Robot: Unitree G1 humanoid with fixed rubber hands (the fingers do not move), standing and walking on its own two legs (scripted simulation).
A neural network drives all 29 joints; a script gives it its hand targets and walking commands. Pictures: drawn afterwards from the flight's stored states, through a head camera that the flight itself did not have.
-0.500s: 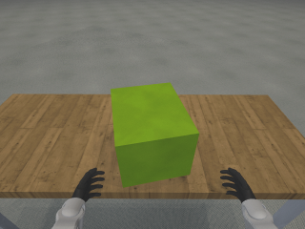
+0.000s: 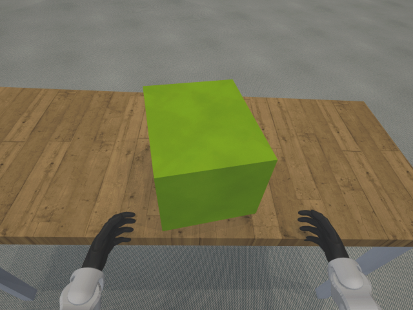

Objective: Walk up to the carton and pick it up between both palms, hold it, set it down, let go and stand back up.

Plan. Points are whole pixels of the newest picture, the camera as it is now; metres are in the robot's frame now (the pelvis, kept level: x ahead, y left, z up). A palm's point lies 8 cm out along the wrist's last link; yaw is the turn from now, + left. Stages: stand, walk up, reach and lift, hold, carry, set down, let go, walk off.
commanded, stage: stand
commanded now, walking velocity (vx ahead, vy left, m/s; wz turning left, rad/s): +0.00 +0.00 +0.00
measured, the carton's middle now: (199, 150) +0.45 +0.04 +0.04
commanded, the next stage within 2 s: none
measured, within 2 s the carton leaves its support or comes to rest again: neither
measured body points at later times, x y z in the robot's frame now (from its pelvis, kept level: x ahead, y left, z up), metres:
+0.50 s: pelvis -0.02 +0.01 -0.01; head -0.02 +0.02 +0.44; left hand +0.23 +0.21 +0.00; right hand +0.24 -0.23 +0.00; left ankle +0.04 +0.13 -0.73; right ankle +0.00 -0.11 -0.73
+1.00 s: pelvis -0.02 +0.01 -0.01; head -0.02 +0.03 +0.44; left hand +0.23 +0.21 +0.00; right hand +0.24 -0.23 +0.00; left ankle +0.04 +0.13 -0.73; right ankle +0.00 -0.11 -0.73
